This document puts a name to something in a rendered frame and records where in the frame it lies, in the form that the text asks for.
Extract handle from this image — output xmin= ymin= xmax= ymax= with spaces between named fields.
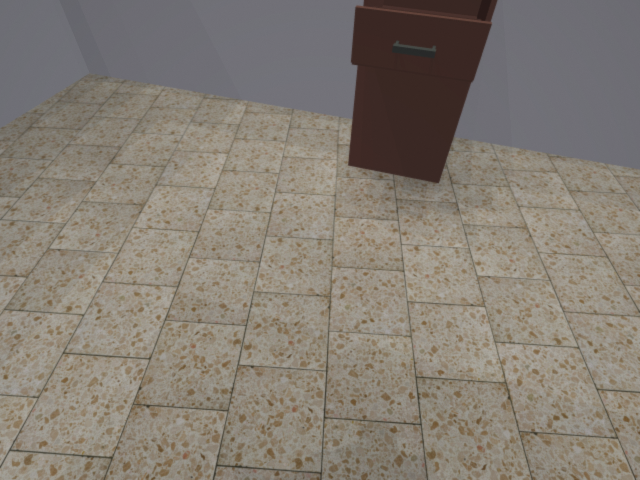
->
xmin=392 ymin=41 xmax=436 ymax=58

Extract cabinet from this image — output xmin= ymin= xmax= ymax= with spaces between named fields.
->
xmin=348 ymin=0 xmax=497 ymax=183

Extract drawer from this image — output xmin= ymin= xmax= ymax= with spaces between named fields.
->
xmin=351 ymin=5 xmax=492 ymax=82

